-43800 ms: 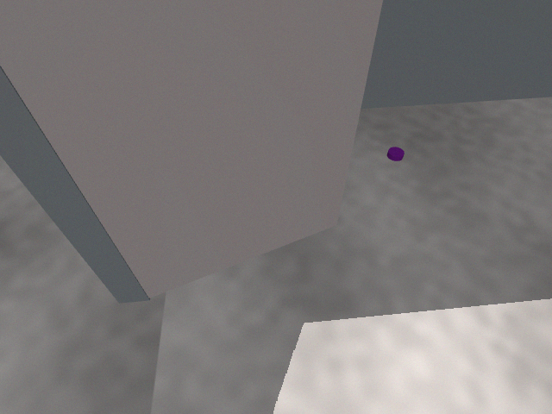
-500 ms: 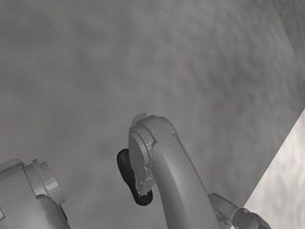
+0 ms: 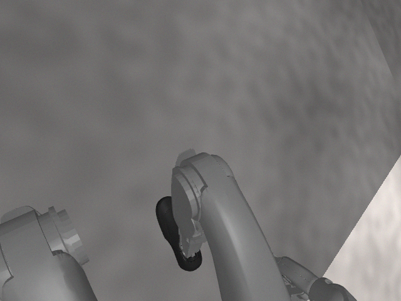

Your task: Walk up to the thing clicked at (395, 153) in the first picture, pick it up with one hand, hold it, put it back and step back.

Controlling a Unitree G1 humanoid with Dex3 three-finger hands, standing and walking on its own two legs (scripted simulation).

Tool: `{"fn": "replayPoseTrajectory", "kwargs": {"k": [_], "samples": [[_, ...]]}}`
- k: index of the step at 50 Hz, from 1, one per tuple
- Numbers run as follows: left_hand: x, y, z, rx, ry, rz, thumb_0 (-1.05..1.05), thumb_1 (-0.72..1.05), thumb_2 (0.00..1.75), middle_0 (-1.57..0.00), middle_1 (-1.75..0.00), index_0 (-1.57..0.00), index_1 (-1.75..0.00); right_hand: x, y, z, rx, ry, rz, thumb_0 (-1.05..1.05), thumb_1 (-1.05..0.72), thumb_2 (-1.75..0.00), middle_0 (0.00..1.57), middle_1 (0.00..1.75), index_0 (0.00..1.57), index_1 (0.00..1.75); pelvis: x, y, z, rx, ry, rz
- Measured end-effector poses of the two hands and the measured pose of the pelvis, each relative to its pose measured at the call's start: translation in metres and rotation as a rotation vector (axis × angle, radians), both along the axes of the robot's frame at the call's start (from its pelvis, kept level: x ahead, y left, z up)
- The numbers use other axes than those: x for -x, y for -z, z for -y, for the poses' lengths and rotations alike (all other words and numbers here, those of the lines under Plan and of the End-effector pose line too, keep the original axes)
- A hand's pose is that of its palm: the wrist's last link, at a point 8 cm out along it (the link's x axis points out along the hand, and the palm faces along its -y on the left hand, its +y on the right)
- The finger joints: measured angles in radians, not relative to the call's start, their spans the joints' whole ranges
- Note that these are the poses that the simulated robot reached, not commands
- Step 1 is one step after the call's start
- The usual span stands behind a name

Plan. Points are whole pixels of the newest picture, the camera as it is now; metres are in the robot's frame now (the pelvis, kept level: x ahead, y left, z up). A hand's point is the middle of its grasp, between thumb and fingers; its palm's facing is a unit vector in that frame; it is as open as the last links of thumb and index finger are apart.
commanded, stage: withdraw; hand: left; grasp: from above
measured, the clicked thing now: out of the picture +0.44 +0.31 -0.29
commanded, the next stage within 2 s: home in 0.70 s
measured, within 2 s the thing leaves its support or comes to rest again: neither
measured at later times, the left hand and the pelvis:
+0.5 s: hand out of the picture +0.40 +0.30 -0.10, palm faces -0.50 -0.15 -0.85, open 13.8 cm; pelvis -0.01 -0.02 +0.04, yaw +8 degrees
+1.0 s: hand out of the picture +0.43 +0.35 -0.14, palm faces -0.37 -0.19 -0.91, open 13.1 cm; pelvis +0.01 -0.01 +0.03, yaw +7 degrees
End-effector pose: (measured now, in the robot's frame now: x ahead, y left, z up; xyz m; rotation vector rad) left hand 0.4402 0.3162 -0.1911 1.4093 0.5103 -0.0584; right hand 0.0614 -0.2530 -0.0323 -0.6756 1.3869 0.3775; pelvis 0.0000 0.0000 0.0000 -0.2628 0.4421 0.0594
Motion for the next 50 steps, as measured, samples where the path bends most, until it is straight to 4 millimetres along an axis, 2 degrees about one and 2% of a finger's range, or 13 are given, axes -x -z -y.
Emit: {"fn": "replayPoseTrajectory", "kwargs": {"k": [4, 7, 10, 13, 18, 21, 25, 31, 36, 42, 46, 50], "samples": [[-0.012, -0.037, -0.014, -0.028, -0.032, 0.097, 0.0, -0.52, 1.0, -0.08, -1.0, -0.09, -1.0, 0.001, 0.001, 0.005, -0.015, 0.063, 0.003, 0.0, -0.91, -0.9, 0.2, 0.3, 0.2, 0.3, -0.005, -0.003, 0.002, -0.01, -0.006, -0.04], [-0.012, -0.071, -0.019, -0.073, -0.017, 0.102, 0.0, -0.52, 1.0, -0.08, -1.0, -0.08, -1.0, -0.006, 0.008, 0.008, -0.045, 0.123, 0.018, 0.01, -0.91, -0.9, 0.2, 0.3, 0.21, 0.3, -0.01, -0.008, 0.003, -0.019, -0.011, -0.082], [-0.002, -0.104, -0.024, -0.116, -0.026, 0.062, 0.0, -0.52, 1.01, -0.08, -1.01, -0.08, -1.01, -0.02, 0.015, 0.01, -0.082, 0.194, 0.064, 0.01, -0.91, -0.9, 0.2, 0.3, 0.21, 0.3, -0.012, -0.017, 0.002, -0.034, -0.018, -0.122], [0.012, -0.132, -0.021, -0.126, -0.029, -0.006, 0.0, -0.51, 1.01, -0.09, -1.02, -0.08, -1.02, -0.037, 0.02, 0.008, -0.127, 0.228, 0.103, 0.01, -0.91, -0.9, 0.2, 0.3, 0.2, 0.3, -0.009, -0.03, 0.003, -0.063, -0.034, -0.133], [0.029, -0.157, -0.006, -0.073, -0.016, -0.126, 0.0, -0.51, 1.02, -0.09, -1.03, -0.09, -1.03, -0.061, 0.018, 0.008, -0.152, 0.226, 0.173, 0.01, -0.91, -0.9, 0.2, 0.3, 0.2, 0.3, 0.002, -0.048, 0.011, -0.109, -0.058, -0.117], [0.033, -0.157, 0.002, -0.038, 0.016, -0.171, 0.0, -0.51, 1.03, -0.1, -1.04, -0.09, -1.04, -0.067, 0.014, 0.014, -0.124, 0.207, 0.211, 0.01, -0.91, -0.9, 0.2, 0.3, 0.2, 0.3, 0.008, -0.051, 0.017, -0.125, -0.065, -0.101], [0.034, -0.144, 0.007, 0.002, 0.072, -0.175, 0.0, -0.51, 1.03, -0.1, -1.05, -0.09, -1.05, -0.064, 0.01, 0.026, -0.049, 0.192, 0.227, 0.0, -0.91, -0.9, 0.2, 0.3, 0.2, 0.3, 0.012, -0.044, 0.022, -0.134, -0.069, -0.087], [0.027, -0.111, 0.004, 0.004, 0.146, -0.134, 0.0, -0.5, 1.03, -0.1, -1.05, -0.09, -1.05, -0.042, 0.015, 0.04, 0.071, 0.201, 0.177, 0.0, -0.91, -0.9, 0.2, 0.3, 0.2, 0.3, 0.009, -0.024, 0.022, -0.126, -0.066, -0.078], [0.014, -0.091, -0.007, -0.022, 0.124, -0.056, 0.0, -0.51, 1.03, -0.09, -1.04, -0.09, -1.04, -0.017, 0.022, 0.038, 0.119, 0.232, 0.098, 0.01, -0.91, -0.9, 0.2, 0.3, 0.2, 0.3, 0.003, -0.014, 0.017, -0.108, -0.056, -0.095], [0.005, -0.094, -0.021, -0.088, 0.047, 0.001, 0.0, -0.5, 1.01, -0.09, -1.02, -0.1, -1.01, 0.0, 0.031, 0.022, 0.087, 0.304, 0.013, 0.01, -0.91, -0.9, 0.2, 0.3, 0.2, 0.3, -0.007, -0.015, 0.01, -0.098, -0.055, -0.151], [0.007, -0.099, -0.027, -0.082, -0.013, -0.056, 0.0, -0.43, 0.97, -0.13, -0.94, -0.13, -0.93, -0.003, 0.035, 0.012, 0.038, 0.318, -0.001, 0.01, -0.9, -0.9, 0.2, 0.3, 0.21, 0.3, -0.01, -0.022, 0.008, -0.095, -0.054, -0.171], [0.012, -0.113, -0.032, -0.019, -0.085, -0.058, 0.0, -0.28, 0.93, -0.18, -0.81, -0.17, -0.8, -0.012, 0.032, 0.006, -0.006, 0.313, 0.022, 0.01, -0.9, -0.89, 0.2, 0.3, 0.21, 0.3, -0.01, -0.031, 0.008, -0.094, -0.059, -0.17]]}}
